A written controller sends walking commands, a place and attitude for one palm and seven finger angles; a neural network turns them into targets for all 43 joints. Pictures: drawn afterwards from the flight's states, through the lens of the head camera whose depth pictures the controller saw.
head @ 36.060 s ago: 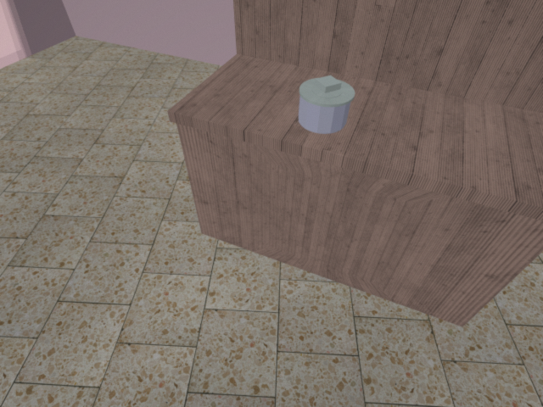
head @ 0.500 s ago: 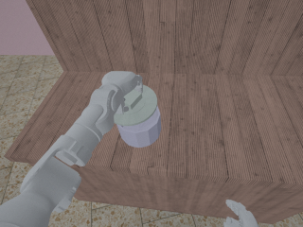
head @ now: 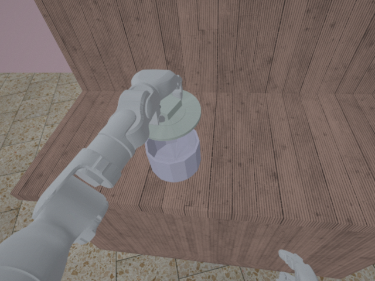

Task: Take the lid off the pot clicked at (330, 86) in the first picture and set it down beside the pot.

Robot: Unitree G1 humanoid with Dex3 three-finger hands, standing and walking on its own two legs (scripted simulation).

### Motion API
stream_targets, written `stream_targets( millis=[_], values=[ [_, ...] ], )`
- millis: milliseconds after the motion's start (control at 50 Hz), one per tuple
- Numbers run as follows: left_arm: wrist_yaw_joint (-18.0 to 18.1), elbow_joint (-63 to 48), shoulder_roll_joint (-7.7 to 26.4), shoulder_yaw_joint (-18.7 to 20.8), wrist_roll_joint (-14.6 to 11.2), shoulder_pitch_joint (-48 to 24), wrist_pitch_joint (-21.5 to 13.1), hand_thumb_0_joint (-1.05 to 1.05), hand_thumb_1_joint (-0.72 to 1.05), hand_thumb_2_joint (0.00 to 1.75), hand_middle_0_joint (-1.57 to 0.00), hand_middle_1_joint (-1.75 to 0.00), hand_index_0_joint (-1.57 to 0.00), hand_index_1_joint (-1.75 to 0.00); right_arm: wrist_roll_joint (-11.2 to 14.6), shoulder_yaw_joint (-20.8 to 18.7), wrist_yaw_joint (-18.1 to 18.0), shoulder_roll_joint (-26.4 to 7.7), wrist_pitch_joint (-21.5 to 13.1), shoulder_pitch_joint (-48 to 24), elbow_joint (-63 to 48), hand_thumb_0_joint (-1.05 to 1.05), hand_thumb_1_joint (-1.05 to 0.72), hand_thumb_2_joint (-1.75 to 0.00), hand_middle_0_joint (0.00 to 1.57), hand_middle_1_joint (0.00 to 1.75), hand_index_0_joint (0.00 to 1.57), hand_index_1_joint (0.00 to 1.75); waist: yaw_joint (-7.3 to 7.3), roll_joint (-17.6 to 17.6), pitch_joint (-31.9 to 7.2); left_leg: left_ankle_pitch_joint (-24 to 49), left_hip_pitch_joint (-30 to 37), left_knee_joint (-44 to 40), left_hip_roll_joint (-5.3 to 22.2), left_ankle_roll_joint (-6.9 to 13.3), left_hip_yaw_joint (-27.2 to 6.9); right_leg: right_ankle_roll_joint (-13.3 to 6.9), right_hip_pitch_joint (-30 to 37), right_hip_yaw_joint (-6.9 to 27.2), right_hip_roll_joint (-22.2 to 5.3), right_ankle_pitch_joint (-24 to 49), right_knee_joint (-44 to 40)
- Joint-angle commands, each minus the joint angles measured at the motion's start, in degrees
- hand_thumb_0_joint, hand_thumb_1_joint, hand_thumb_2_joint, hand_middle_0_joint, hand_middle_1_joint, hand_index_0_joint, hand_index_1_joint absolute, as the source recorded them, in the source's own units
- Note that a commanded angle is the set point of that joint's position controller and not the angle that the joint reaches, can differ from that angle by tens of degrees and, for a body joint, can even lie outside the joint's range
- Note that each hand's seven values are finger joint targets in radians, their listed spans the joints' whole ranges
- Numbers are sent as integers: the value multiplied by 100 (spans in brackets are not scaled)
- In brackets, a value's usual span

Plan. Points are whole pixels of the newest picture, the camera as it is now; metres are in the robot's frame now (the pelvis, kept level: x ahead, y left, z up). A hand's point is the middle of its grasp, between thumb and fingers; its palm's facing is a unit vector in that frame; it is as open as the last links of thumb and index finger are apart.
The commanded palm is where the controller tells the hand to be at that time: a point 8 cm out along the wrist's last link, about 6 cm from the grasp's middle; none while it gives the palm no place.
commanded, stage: lift the lid straight up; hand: left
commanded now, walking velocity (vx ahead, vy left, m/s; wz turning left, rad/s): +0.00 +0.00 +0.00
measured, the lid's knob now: (165, 105) +0.47 +0.05 +0.13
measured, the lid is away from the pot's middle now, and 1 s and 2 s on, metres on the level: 0.00 0.04 0.16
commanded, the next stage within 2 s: move the lid sideways beside the pot in 0.54 s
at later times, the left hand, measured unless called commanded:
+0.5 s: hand (152, 93) +0.46 +0.07 +0.18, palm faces -0.23 +0.01 -0.97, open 9.0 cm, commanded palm +0.44 +0.07 +0.26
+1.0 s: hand (139, 94) +0.46 +0.10 +0.18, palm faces -0.23 +0.03 -0.97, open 9.0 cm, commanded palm +0.44 +0.11 +0.26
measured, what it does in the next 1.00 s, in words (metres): stands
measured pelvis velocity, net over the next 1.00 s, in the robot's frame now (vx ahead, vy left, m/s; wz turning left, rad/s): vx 0.01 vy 0.01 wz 0.00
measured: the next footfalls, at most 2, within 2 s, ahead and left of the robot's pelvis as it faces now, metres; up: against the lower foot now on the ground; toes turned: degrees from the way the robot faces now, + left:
none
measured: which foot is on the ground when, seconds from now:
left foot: down 0.00-1.00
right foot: down 0.00-1.00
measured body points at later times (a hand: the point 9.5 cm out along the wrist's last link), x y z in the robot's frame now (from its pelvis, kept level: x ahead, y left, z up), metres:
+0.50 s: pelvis +0.01 -0.01 +0.00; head +0.02 -0.05 +0.45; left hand +0.46 +0.07 +0.24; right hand +0.16 -0.25 -0.12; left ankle +0.01 +0.09 -0.74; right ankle -0.01 -0.12 -0.74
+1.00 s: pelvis +0.01 +0.01 +0.00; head +0.03 -0.04 +0.45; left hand +0.47 +0.10 +0.23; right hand +0.15 -0.23 -0.13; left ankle +0.01 +0.09 -0.74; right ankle -0.01 -0.12 -0.74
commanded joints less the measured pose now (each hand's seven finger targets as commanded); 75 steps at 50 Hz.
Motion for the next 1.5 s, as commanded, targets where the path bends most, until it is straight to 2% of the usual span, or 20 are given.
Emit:
stream_targets(
  millis=[0, 20, 100, 220, 280, 320, 360, 420, 540, 580, 640, 680, 720, 820, 900, 1040, 1140, 1240, 1380, 1480],
  values=[
    [312, -1317, 1204, 986, 185, -3801, -11, 0, 40, 122, -89, -95, -80, -91, -20, -144, -23, -527, -324, -607, -798, 0, -90, -90, 20, 30, 20, 30, 21, -848, -2570, 1284, 1383, -101, 81, 124, -385, -245, 492, -33, 194, 1957, -257],
    [307, -1230, 1458, 1266, 164, -3776, -42, 0, 40, 122, -89, -95, -80, -91, -40, -159, -40, -567, -333, -503, -769, 0, -90, -90, 20, 30, 20, 30, 39, -1071, -2560, 1325, 1285, -94, 87, 140, -381, -240, 623, -13, 166, 2067, -274],
    [266, -1295, 1171, 919, 283, -4038, 8, 0, 40, 122, -89, -95, -80, -91, -20, -145, -17, -536, -358, -614, -758, 0, -90, -90, 20, 30, 20, 30, 19, -819, -2452, 1411, 1357, -106, 91, 114, -368, -256, 476, -36, 176, 2117, -252],
    [135, -1093, 1623, 1362, 249, -3834, 93, 0, 40, 122, -89, -95, -80, -91, -49, -147, -20, -603, -350, -588, -781, 0, -90, -90, 20, 30, 20, 30, 103, -1073, -2615, 1540, 1183, -78, 52, 151, -338, -226, 871, 44, 114, 2496, -256],
    [52, -1207, 1532, 1197, 279, -4126, 135, 0, 40, 122, -89, -95, -80, -91, -38, -142, -50, -566, -377, -675, -804, 0, -90, -90, 20, 30, 20, 30, 60, -1016, -2518, 1424, 1185, -77, 46, 167, -289, -196, 809, 60, 106, 2492, -293],
    [-35, -1546, 1648, 1264, 286, -4173, 41, 0, 40, 122, -89, -95, -80, -91, -46, -155, -30, -575, -421, -698, -884, 0, -90, -90, 20, 30, 20, 30, 83, -939, -2838, 1787, 1346, 16, 18, 187, -332, -218, 978, 107, 77, 2864, -229],
    [-157, -1280, 1180, 893, 279, -3935, 92, 0, 40, 122, -89, -95, -80, -91, -23, -144, -2, -547, -372, -745, -869, 0, -90, -90, 20, 30, 20, 30, 30, -941, -2629, 1741, 1351, -3, 25, 165, -319, -211, 761, 26, 112, 2737, -241],
    [-293, -899, 1257, 1025, 190, -3694, 155, 0, 40, 122, -89, -95, -80, -91, -8, -160, -6, -631, -294, -615, -795, 0, -90, -90, 20, 30, 20, 30, -3, -1167, -2247, 1472, 1156, -47, 20, 172, -311, -203, 627, -1, 108, 2503, -313],
    [-294, -1892, 1288, 887, 154, -4490, -187, 0, 40, 122, -89, -95, -80, -91, -29, -165, -54, -539, -401, -638, -901, 0, -90, -90, 20, 30, 20, 30, -74, -739, -2805, 1766, 1748, 3, 52, 186, -401, -226, 608, -6, 166, 2464, -269],
    [-216, -1557, 1176, 878, 139, -4391, -185, 0, 40, 122, -89, -95, -80, -91, -36, -159, -58, -522, -428, -560, -817, 0, -90, -90, 20, 30, 20, 30, -64, -689, -2595, 1735, 1695, -2, 74, 155, -442, -263, 432, -67, 187, 2332, -267],
    [-22, -1458, 1773, 1450, 99, -4396, -228, 0, 40, 122, -89, -95, -80, -91, -61, -134, -69, -595, -437, -480, -750, 0, -90, -90, 20, 30, 20, 30, 44, -774, -2703, 1792, 1560, -97, 94, 129, -417, -258, 700, -56, 181, 2439, -264],
    [80, -1267, 1678, 1376, 198, -4404, -161, 0, 40, 122, -89, -95, -80, -91, -68, -101, -80, -577, -443, -489, -694, 0, -90, -90, 20, 30, 20, 30, 60, -795, -2619, 1798, 1455, -126, 105, 106, -411, -268, 686, -68, 163, 2474, -260],
    [180, -1238, 1983, 1683, 310, -4104, -149, 0, 40, 122, -89, -95, -80, -91, -106, -147, -51, -648, -429, -436, -690, 0, -90, -90, 20, 30, 20, 30, 159, -777, -2768, 2014, 1455, -80, 125, 112, -419, -295, 797, -35, 121, 2612, -243],
    [44, -1041, 1359, 1186, 419, -3691, 26, 0, 40, 122, -89, -95, -80, -91, -75, -199, 27, -614, -304, -589, -835, 0, -90, -90, 20, 30, 20, 30, 90, -933, -2649, 1998, 1376, -38, 143, 108, -372, -280, 672, -60, 117, 2505, -245],
    [-220, -1273, 1393, 1091, 349, -3819, 74, 0, 40, 122, -89, -95, -80, -91, -36, -184, -5, -631, -245, -634, -917, 0, -90, -90, 20, 30, 20, 30, 15, -1001, -2725, 1937, 1494, -33, 107, 154, -362, -227, 655, -63, 134, 2524, -277],
    [-346, -1773, 1967, 1409, 254, -4333, -319, 0, 40, 122, -89, -95, -80, -91, -53, -198, -124, -655, -409, -344, -851, 0, -90, -90, 20, 30, 20, 30, -57, -676, -2735, 1987, 1891, -67, 125, 169, -491, -239, 460, -88, 196, 2241, -355],
    [-252, -1137, 1997, 1478, 304, -3996, -398, 0, 40, 122, -89, -95, -80, -91, -45, -159, -158, -702, -370, -257, -748, 0, -90, -90, 20, 30, 20, 30, -19, -638, -2245, 1631, 1554, -196, 140, 111, -448, -273, 324, -123, 183, 1930, -409],
    [-206, -1444, 2326, 1717, 456, -4015, -436, 0, 40, 122, -89, -95, -80, -91, -85, -197, -133, -732, -371, -256, -855, 0, -90, -90, 20, 30, 20, 30, 67, -403, -2806, 1915, 1757, -139, 146, 97, -496, -290, 554, -88, 165, 2093, -362],
    [-456, -952, 2371, 1663, 430, -3837, -411, 0, 40, 122, -89, -95, -80, -91, -38, -205, -219, -785, -347, -210, -835, 0, -90, -90, 20, 30, 20, 30, -46, -728, -2407, 1608, 1496, -131, 109, 162, -456, -255, 452, -83, 154, 2059, -464],
    [-588, -1465, 2886, 2034, 390, -3818, -697, 0, 40, 122, -89, -95, -80, -91, -66, -252, -253, -812, -387, -147, -903, 0, -90, -90, 20, 30, 20, 30, -1, -619, -2732, 2022, 1758, -44, 110, 207, -498, -244, 651, -30, 143, 2380, -462]
  ],
)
